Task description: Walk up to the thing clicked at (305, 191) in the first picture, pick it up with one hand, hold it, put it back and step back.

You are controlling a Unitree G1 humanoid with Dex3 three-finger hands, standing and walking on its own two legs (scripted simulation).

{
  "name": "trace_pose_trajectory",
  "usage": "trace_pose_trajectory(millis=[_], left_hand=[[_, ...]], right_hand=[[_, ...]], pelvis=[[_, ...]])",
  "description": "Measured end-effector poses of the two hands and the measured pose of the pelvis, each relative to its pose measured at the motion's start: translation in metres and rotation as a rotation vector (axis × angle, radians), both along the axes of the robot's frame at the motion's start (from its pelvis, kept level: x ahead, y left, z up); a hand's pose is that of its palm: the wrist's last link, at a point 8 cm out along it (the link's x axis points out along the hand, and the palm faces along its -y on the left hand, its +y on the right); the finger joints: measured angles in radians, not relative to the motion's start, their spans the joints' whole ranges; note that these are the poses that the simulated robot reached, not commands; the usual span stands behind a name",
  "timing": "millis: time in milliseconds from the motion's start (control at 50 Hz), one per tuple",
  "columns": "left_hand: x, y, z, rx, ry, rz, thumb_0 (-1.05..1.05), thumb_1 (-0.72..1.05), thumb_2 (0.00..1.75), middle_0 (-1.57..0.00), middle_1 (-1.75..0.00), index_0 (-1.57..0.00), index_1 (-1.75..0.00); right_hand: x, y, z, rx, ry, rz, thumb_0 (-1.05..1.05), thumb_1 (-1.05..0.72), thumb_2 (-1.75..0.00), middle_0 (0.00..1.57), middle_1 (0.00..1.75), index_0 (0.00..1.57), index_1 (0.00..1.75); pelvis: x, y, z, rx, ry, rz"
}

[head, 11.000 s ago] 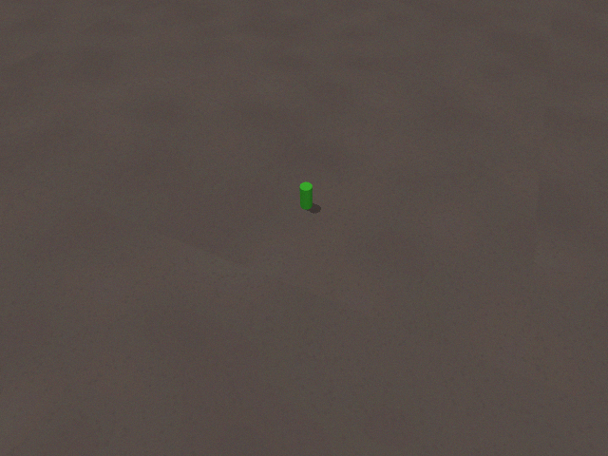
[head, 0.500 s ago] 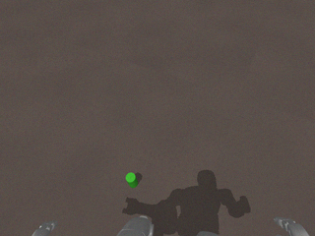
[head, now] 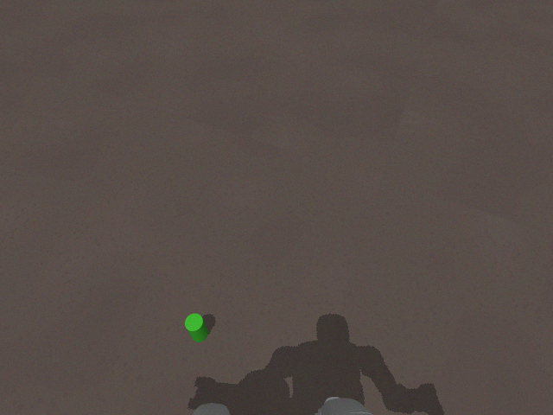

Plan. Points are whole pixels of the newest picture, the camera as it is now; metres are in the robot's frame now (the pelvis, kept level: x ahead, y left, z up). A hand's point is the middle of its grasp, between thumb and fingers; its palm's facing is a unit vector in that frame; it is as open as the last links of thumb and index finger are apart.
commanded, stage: walk up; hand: left
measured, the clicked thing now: (196, 328) +0.45 +0.25 -0.68
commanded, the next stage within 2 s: stand in 1.58 s
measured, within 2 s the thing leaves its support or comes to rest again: neither
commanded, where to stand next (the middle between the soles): +0.07 +0.02 m, yaw +0 degrees
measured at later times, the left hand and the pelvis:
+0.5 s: hand out of the picture +0.05 +0.38 -0.14, palm faces -0.02 -0.87 -0.50, open 7.4 cm; pelvis -0.02 +0.06 +0.00, yaw -1 degrees
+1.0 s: hand out of the picture +0.03 +0.29 -0.12, palm faces -0.03 -0.87 -0.50, open 7.3 cm; pelvis -0.03 +0.00 +0.00, yaw -1 degrees
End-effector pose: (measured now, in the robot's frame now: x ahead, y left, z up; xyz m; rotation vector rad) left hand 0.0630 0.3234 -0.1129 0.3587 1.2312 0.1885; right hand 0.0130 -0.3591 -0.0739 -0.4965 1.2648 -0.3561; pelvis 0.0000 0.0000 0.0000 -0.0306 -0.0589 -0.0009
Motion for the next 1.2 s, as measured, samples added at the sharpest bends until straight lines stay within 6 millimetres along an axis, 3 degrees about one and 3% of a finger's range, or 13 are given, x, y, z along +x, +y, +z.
trace_pose_trajectory(millis=[80,140,300,380,460,560,660,720,800,900,980,1100,1200], left_hand=[[-0.002,-0.021,0.011,-0.003,-0.021,-0.015,0.0,0.9,0.9,-0.2,-0.3,-0.21,-0.3],[-0.002,-0.018,0.024,0.036,-0.063,-0.01,0.0,0.9,0.9,-0.21,-0.31,-0.21,-0.3],[-0.027,0.056,0.05,0.215,-0.075,0.006,0.0,0.9,0.9,-0.21,-0.31,-0.21,-0.3],[-0.031,0.094,0.037,0.228,-0.043,0.034,0.0,0.9,0.9,-0.2,-0.31,-0.21,-0.3],[-0.023,0.099,0.026,0.185,-0.028,0.042,0.0,0.9,0.9,-0.2,-0.3,-0.21,-0.3],[-0.008,0.081,0.01,0.084,-0.035,-0.01,0.0,0.91,0.9,-0.2,-0.3,-0.2,-0.3],[0.003,0.045,-0.004,-0.005,-0.048,-0.05,0.0,0.91,0.9,-0.2,-0.3,-0.2,-0.3],[0.008,0.018,-0.009,-0.033,-0.06,-0.066,0.0,0.91,0.9,-0.2,-0.3,-0.21,-0.3],[0.001,-0.014,-0.013,-0.02,-0.095,-0.073,0.0,0.91,0.9,-0.2,-0.3,-0.21,-0.3],[-0.019,-0.031,0.007,-0.001,-0.089,-0.052,0.0,0.9,0.9,-0.2,-0.31,-0.21,-0.3],[-0.039,-0.008,0.032,0.108,-0.077,-0.018,0.0,0.9,0.9,-0.21,-0.31,-0.22,-0.3],[-0.062,0.057,0.066,0.275,-0.048,0.02,0.0,0.9,0.9,-0.21,-0.31,-0.22,-0.3],[-0.058,0.103,0.054,0.286,-0.047,0.045,0.0,0.9,0.9,-0.2,-0.31,-0.21,-0.3]], right_hand=[[0.03,0.012,-0.018,0.078,-0.048,0.013,0.01,-0.91,-0.9,0.21,0.3,0.2,0.3],[0.052,0.029,-0.027,0.143,-0.061,0.065,0.01,-0.91,-0.9,0.21,0.3,0.2,0.3],[0.097,0.079,-0.04,0.234,-0.149,0.129,0.01,-0.91,-0.9,0.21,0.3,0.21,0.3],[0.097,0.106,-0.043,0.216,-0.2,0.128,0.0,-0.91,-0.9,0.21,0.3,0.21,0.3],[0.075,0.119,-0.031,0.192,-0.171,0.119,0.0,-0.91,-0.9,0.21,0.3,0.21,0.3],[0.033,0.093,-0.004,0.071,-0.134,0.076,0.0,-0.9,-0.9,0.22,0.3,0.22,0.3],[-0.013,0.04,0.021,-0.057,-0.091,0.026,0.0,-0.9,-0.9,0.22,0.3,0.22,0.3],[-0.032,0.006,0.024,-0.084,-0.066,0.009,0.01,-0.9,-0.9,0.21,0.3,0.21,0.3],[-0.038,-0.025,0.005,-0.077,-0.032,-0.014,0.01,-0.9,-0.9,0.21,0.3,0.21,0.3],[-0.017,-0.01,-0.014,0.042,-0.037,0.008,0.01,-0.91,-0.9,0.2,0.3,0.2,0.3],[0.005,0.015,-0.03,0.145,-0.039,0.064,0.01,-0.91,-0.9,0.21,0.3,0.2,0.3],[0.036,0.059,-0.05,0.243,-0.092,0.084,0.01,-0.91,-0.9,0.21,0.3,0.21,0.3],[0.05,0.097,-0.06,0.24,-0.144,0.105,0.01,-0.91,-0.9,0.21,0.3,0.21,0.3]], pelvis=[[-0.001,-0.001,0.005,0.007,0.001,0.005],[-0.002,0.003,0.007,0.009,0.012,0.016],[-0.007,0.036,0.0,0.021,0.027,0.011],[-0.011,0.057,-0.011,0.06,0.01,-0.012],[-0.015,0.06,-0.004,0.033,0.002,-0.016],[-0.021,0.049,0.002,0.037,-0.004,-0.037],[-0.025,0.031,0.0,0.038,-0.011,-0.053],[-0.026,0.014,-0.004,0.037,-0.01,-0.06],[-0.028,-0.008,-0.015,0.008,-0.016,-0.039],[-0.027,-0.01,-0.003,0.005,-0.012,-0.02],[-0.026,-0.001,0.003,0.011,-0.004,-0.012],[-0.027,0.024,0.0,0.027,0.012,-0.003],[-0.025,0.052,-0.014,0.074,0.003,-0.01]])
